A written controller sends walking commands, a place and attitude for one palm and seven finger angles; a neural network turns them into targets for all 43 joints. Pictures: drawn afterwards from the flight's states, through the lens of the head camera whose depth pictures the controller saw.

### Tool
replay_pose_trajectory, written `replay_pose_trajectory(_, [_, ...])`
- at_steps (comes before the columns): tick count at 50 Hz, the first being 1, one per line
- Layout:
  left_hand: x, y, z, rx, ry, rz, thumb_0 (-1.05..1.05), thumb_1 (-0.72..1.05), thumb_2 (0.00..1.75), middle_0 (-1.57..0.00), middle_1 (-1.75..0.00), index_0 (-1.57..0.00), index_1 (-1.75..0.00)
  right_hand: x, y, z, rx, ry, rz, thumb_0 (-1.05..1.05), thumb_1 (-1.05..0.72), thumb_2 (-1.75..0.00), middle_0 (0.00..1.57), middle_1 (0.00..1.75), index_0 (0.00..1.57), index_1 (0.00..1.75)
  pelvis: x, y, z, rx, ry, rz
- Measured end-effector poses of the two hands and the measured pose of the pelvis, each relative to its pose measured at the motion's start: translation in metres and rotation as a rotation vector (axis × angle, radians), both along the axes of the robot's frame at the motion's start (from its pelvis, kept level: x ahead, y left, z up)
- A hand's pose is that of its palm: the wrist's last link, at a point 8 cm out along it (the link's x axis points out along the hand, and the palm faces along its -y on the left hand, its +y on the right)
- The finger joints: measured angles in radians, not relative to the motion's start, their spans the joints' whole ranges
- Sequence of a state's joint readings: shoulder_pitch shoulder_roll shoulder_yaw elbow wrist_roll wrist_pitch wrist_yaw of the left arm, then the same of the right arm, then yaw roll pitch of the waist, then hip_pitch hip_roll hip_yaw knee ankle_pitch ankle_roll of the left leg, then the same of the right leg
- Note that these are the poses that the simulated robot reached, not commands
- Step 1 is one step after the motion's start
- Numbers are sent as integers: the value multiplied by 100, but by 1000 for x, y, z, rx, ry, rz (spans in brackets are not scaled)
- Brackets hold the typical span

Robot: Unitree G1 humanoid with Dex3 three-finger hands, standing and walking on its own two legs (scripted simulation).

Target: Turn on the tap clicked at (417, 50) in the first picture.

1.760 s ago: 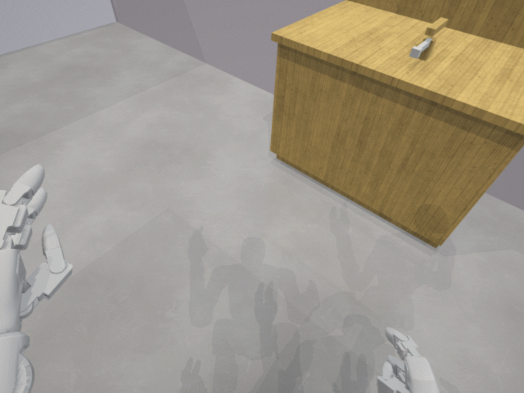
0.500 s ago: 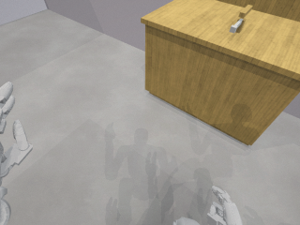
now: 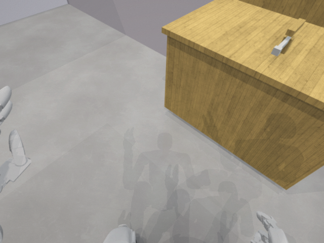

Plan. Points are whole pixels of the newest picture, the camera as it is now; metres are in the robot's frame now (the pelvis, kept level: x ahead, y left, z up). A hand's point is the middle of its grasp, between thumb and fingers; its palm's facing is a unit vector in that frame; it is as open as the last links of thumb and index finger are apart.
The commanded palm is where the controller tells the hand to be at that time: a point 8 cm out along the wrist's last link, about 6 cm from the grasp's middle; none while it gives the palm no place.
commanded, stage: walk to a spot facing it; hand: left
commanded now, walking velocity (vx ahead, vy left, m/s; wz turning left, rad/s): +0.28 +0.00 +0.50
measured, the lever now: (276, 50) +0.82 -0.43 +0.03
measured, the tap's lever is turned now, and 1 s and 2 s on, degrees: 0 0 0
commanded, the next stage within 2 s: turn to face it in 0.12 s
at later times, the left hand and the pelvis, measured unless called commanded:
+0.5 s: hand (54, 111) +0.32 +0.23 +0.18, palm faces +0.55 -0.70 -0.46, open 7.4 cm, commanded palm +0.29 +0.25 +0.18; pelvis +0.14 -0.03 -0.02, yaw +2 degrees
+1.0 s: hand (99, 83) +0.41 +0.17 +0.17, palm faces +0.23 -0.88 -0.41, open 7.4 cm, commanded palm +0.37 +0.20 +0.18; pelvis +0.14 -0.03 +0.00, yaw -16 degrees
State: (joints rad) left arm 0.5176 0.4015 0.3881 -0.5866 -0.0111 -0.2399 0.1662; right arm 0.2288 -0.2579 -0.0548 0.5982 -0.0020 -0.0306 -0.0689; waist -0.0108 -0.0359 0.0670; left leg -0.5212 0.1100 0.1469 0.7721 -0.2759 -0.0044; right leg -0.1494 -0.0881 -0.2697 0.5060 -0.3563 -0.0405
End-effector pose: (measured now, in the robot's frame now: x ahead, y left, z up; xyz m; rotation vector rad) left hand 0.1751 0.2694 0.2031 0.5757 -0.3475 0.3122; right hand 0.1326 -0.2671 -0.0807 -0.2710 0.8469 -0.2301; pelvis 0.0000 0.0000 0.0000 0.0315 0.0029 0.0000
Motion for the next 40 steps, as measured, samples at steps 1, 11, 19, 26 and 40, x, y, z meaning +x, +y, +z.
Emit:
replay_pose_trajectory(1, [5, 4, -1, -6, -10, 13, 1, 89, 90, -22, -31, -21, -31, 10, 3, 1, -4, -6, 5, 1, -90, -89, 20, 30, 20, 30, 9, 2, -1, 0, -1, 4])
replay_pose_trajectory(11, [77, 35, -24, -66, -51, 68, 1, 89, 90, -22, -30, -21, -31, 114, 72, -11, 112, -111, 99, 1, -90, -89, 20, 30, 20, 30, 69, 14, -19, -19, -35, 69])
replay_pose_trajectory(19, [73, 10, 11, 34, -24, 99, 1, 89, 90, -22, -30, -21, -31, 157, 99, -12, 245, -97, 209, 1, -90, -89, 21, 30, 20, 30, 107, -6, -5, -46, -9, 65])
replay_pose_trajectory(26, [112, -10, -15, -44, -6, 215, 1, 89, 90, -21, -30, -21, -31, 193, 52, -35, 218, -106, 212, 1, -90, -89, 21, 30, 21, 30, 138, -34, -17, -32, -31, 34])
replay_pose_trajectory(40, [181, -66, -1, -10, -42, -202, 1, 89, 90, -22, -31, -21, -31, 153, -58, 23, -38, -120, -69, 1, -90, -89, 20, 30, 20, 30, 144, -37, -8, -20, 31, -129])
